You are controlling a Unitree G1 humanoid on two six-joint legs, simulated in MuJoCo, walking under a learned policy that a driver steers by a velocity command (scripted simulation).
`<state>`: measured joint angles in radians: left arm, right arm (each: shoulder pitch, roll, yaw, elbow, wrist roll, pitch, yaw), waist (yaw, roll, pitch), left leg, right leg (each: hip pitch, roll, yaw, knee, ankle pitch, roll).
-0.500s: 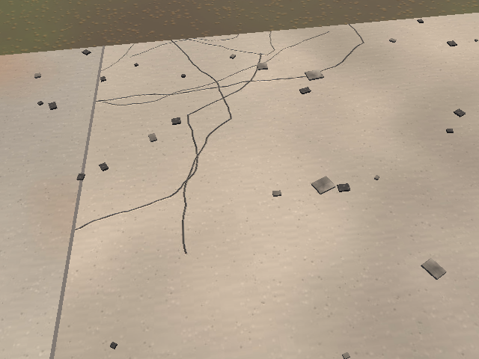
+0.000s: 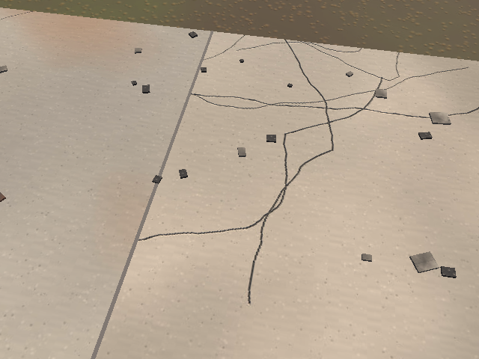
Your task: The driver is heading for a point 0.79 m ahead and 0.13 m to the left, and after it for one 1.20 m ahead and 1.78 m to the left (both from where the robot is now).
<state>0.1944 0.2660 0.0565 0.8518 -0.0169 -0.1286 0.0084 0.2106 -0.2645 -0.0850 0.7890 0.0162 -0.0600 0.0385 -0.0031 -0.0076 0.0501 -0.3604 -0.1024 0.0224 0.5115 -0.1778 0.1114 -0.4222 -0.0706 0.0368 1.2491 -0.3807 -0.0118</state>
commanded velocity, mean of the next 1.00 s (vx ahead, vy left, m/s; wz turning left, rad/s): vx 0.50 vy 0.00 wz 0.52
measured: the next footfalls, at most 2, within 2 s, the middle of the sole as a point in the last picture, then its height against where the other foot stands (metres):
right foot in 0.36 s outside the picture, level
left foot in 0.90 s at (161, 326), level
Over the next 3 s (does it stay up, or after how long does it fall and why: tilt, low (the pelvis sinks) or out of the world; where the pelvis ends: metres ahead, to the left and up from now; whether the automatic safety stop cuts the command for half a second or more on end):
stays up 1.13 0.89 -0.02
